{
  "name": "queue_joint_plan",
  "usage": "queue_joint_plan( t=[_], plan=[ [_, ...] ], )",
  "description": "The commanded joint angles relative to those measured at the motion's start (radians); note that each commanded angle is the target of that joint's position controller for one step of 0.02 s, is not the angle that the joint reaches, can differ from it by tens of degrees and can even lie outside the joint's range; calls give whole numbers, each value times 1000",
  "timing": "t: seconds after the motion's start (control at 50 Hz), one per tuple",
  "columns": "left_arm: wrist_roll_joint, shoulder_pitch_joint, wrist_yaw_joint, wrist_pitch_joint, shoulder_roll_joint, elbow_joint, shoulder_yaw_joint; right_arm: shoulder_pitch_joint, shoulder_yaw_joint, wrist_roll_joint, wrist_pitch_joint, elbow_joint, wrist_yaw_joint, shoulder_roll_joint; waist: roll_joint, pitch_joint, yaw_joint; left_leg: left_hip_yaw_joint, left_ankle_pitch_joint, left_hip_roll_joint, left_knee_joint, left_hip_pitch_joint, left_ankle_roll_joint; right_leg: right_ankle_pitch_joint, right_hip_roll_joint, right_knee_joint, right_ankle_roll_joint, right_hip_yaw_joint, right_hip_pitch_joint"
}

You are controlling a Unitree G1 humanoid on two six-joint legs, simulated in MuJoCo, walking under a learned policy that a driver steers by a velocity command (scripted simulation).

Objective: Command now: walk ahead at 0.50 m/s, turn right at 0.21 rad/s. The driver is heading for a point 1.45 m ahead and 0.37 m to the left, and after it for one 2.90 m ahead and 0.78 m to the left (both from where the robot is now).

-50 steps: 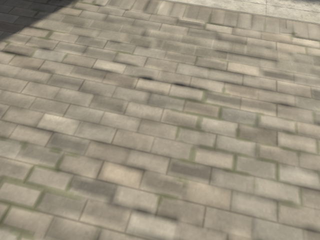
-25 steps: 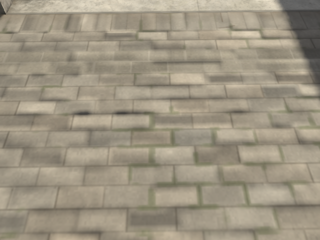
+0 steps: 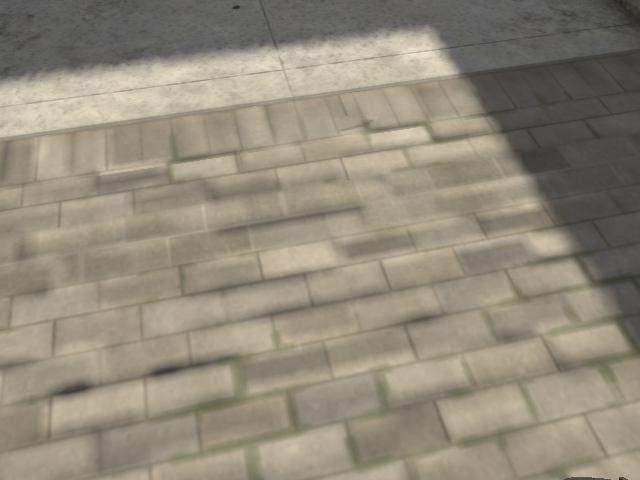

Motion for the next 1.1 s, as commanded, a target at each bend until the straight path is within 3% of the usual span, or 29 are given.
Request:
queue_joint_plan(
  t=[0.02, 0.04, 0.06, 0.1, 0.2, 0.3, 0.36, 0.38, 0.4, 0.42, 0.44, 0.46, 0.48, 0.5, 0.54, 0.62, 0.7, 0.8, 0.84, 0.86, 0.88, 0.9, 0.92, 0.94, 0.96, 0.98, 1.0, 1.04, 1.1],
  plan=[
    [11, -50, 0, -28, 122, -95, 14, 187, -34, 6, 15, -4, 2, -125, 86, -61, -97, -528, -230, 340, -263, 499, 189, 102, -109, 276, 7, -38, -510],
    [29, -98, -2, -36, 111, -113, 16, 157, -29, 1, 22, -4, 4, -114, 72, -11, -81, -463, -110, 305, -282, 407, 198, 151, -140, 211, 8, -62, -494],
    [31, -100, -5, -40, 96, -121, 16, 150, -21, -6, 23, -6, 3, -104, 94, -9, -58, -413, -12, 275, -297, 350, 196, 178, -163, 162, 9, -71, -441],
    [32, -94, -7, -44, 62, -129, 9, 169, -18, 6, 24, 2, 3, -101, 131, -28, -43, -358, 114, 242, -312, 322, 212, 173, -167, 61, 24, -103, -398],
    [29, -251, -15, -52, 17, -173, -15, 221, -40, 26, 43, 17, -23, -173, 121, -13, -76, -252, 150, 203, -341, 233, 200, 377, -131, -297, 67, -144, -289],
    [10, -358, -30, -68, 54, -206, -6, 304, -40, 35, 66, 34, -29, -173, 136, 1, -103, -301, 60, 216, -284, 236, 171, 471, -87, -474, 72, -131, -168],
    [12, -267, -26, -78, 94, -183, 17, 293, -38, 33, 77, 25, -36, -161, 141, -28, -34, -332, 15, 187, -175, 207, 122, 441, -90, -569, 34, -139, 35],
    [23, -164, -17, -80, 129, -166, 32, 272, -27, 26, 73, 10, -36, -126, 124, -85, 22, -299, 21, 136, -41, 137, 88, 420, -155, -569, -1, -91, 198],
    [35, 10, -6, -76, 201, -146, 51, 264, -4, 5, 68, -20, -36, -54, -30, -222, 89, -188, -173, 56, 279, -12, 40, 394, -355, -566, -64, 95, 441],
    [40, 53, -15, -57, 254, -119, 63, 371, 4, 35, 53, -56, -37, -33, -333, -283, 33, -98, -466, -6, 532, -302, 11, 177, -537, -664, -194, 489, 594],
    [31, 26, -20, -58, 168, -124, 44, 345, -19, 48, 56, -34, -41, -128, -199, -185, 45, -142, -410, 60, 667, -388, 4, 28, -507, -703, -184, 504, 515],
    [26, -14, -20, -59, 115, -126, 29, 276, -29, 44, 62, -43, -38, -155, -126, -90, 46, -138, -319, 86, 698, -405, 5, 71, -466, -715, -153, 358, 417],
    [30, -74, -24, -60, 90, -129, 17, 258, -30, 37, 71, -40, -37, -139, -71, -47, 16, -123, -247, 114, 689, -362, -2, 182, -418, -741, -135, 246, 320],
    [35, -115, -27, -59, 66, -123, 12, 237, -33, 29, 78, -48, -34, -127, -69, -9, -5, -121, -199, 135, 660, -346, -7, 268, -387, -767, -133, 168, 251],
    [38, -148, -28, -67, 60, -109, 13, 229, -30, 33, 94, -60, -24, -94, -97, 15, -33, -105, -139, 163, 630, -288, -17, 391, -350, -814, -125, 38, 162],
    [37, -125, -19, -75, 102, -71, 31, 156, -23, 25, 105, -105, -15, -69, -42, 25, -32, -101, -11, 170, 512, -323, -44, 564, -356, -845, -146, -105, 165],
    [31, -105, -9, -63, 141, -45, 40, 39, -10, 24, 98, -143, 10, -52, -29, 48, 5, -45, 163, 157, 284, -269, -31, 583, -338, -848, -118, -236, 178],
    [6, -47, -7, -40, 189, -6, 55, -81, -10, 27, 101, -212, 35, -70, -30, 85, 31, 23, 83, 130, 138, -246, 21, 644, -381, -797, -83, -308, 293],
    [-1, -52, -3, -27, 220, -4, 63, -53, -25, 23, 106, -223, 38, -98, -59, 45, -4, 81, -22, 74, 117, -145, 61, 939, -382, -683, -62, -347, 327],
    [-4, -56, 0, -19, 235, -4, 67, 22, -42, 21, 109, -211, 36, -127, -70, -8, -52, 113, -59, 29, 103, -30, 86, 1103, -371, -557, -48, -370, 325],
    [-7, -64, 4, -12, 227, -7, 62, 181, -71, 24, 112, -169, 28, -174, -50, -90, -141, 128, -3, -21, 40, 197, 122, 1148, -336, -352, -20, -404, 256],
    [16, -45, 8, -17, 188, -23, 44, 351, -106, 27, 122, -129, 7, -256, 45, -185, -209, -41, 28, 64, 28, 516, 176, 873, -297, -47, 27, -407, 9],
    [54, 44, -6, -43, 39, -88, -5, 307, -115, 32, 112, -140, 1, -371, 317, -266, -73, -628, -135, 326, -80, 809, 357, -63, -93, 303, 86, -313, -437],
    [18, -54, -19, -81, 120, -95, 4, 349, -91, 26, 98, -171, 6, -293, 199, -392, -157, -832, -253, 381, -219, 850, 384, -93, -85, 405, 70, -90, -531],
    [-17, -144, -25, -95, 164, -123, 15, 322, -73, 18, 85, -153, 11, -236, 145, -246, -164, -686, -178, 353, -233, 761, 332, 5, -125, 391, 52, -92, -607],
    [-4, -157, -19, -102, 150, -123, 8, 266, -64, 22, 79, -156, 9, -211, 79, -157, -121, -562, -85, 308, -229, 612, 299, 94, -166, 307, 41, -98, -573],
    [24, -155, -10, -101, 152, -111, 13, 194, -55, 18, 79, -168, 7, -180, 51, -102, -77, -469, 22, 270, -234, 470, 272, 146, -196, 224, 47, -99, -503],
    [28, -92, -15, -72, 150, -83, 18, 127, -34, -2, 75, -184, 1, -127, 80, -86, -18, -359, 180, 241, -277, 322, 258, 209, -234, 154, 57, -107, -378],
    [30, -102, -15, -40, 105, -72, 6, 155, -35, 0, 56, -143, -6, -146, 78, -50, -18, -234, 316, 228, -326, 247, 257, 307, -238, 66, 87, -135, -377]
  ],
)
Keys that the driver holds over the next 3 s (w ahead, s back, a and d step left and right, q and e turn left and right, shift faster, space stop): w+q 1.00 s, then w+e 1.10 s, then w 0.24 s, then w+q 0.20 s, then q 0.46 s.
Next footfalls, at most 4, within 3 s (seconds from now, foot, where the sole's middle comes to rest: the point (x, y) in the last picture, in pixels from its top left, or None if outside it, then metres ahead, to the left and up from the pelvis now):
0.38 right None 0.34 -0.13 -0.76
0.90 left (236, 451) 0.53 0.22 -0.76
1.46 right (271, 298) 0.92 0.18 -0.76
1.92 left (175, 233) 1.11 0.46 -0.76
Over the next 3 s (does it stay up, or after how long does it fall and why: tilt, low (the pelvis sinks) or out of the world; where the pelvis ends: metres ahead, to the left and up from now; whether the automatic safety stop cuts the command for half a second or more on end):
stays up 1.46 0.31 0.00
